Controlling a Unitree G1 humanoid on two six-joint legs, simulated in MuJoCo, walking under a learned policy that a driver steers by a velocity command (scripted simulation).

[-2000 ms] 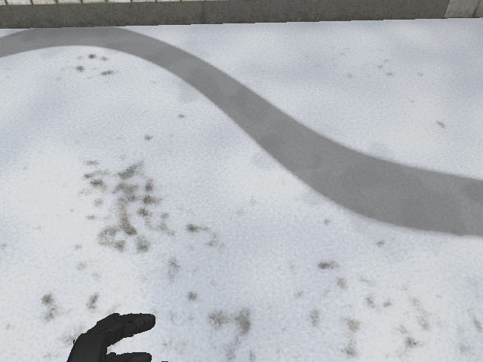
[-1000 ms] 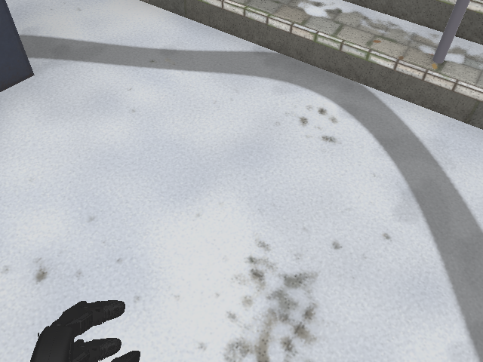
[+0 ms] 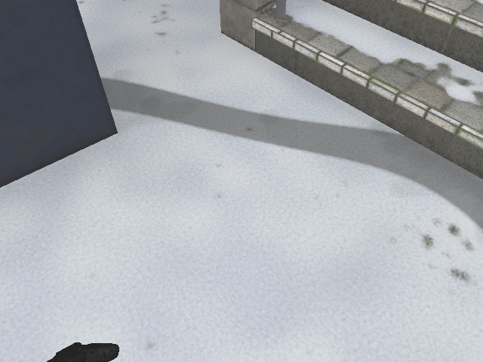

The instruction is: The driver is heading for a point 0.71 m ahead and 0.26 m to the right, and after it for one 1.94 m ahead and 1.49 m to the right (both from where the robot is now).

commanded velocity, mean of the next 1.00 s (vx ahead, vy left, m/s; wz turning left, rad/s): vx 0.50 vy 0.00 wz -0.34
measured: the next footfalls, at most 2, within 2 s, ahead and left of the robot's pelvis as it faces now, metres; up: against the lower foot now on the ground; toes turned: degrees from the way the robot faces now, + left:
left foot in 0.48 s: +0.41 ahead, +0.13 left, +0.00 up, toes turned -7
right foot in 1.00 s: +0.60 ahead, -0.21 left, +0.00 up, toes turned -27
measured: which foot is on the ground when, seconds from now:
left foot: up 0.00-0.46, down 0.48-1.00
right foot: down 0.00-0.48, up 0.50-0.98, down 1.00-1.00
